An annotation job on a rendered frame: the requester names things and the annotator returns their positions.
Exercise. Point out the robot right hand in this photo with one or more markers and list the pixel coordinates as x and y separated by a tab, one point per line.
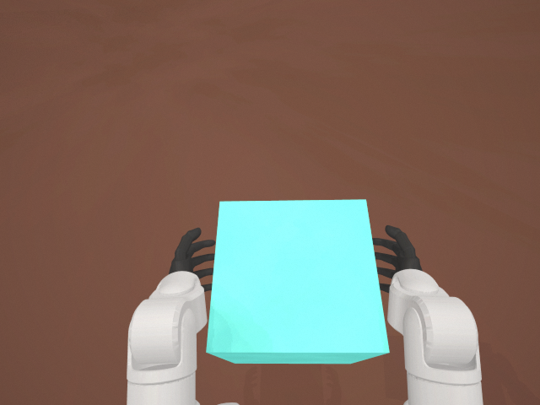
402	247

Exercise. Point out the carton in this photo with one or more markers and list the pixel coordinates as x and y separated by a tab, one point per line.
295	282

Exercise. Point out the robot left hand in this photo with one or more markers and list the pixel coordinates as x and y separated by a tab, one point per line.
183	260

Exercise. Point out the right robot forearm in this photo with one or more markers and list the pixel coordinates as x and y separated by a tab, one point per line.
440	337

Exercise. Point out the left robot forearm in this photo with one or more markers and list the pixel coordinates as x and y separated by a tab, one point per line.
162	343

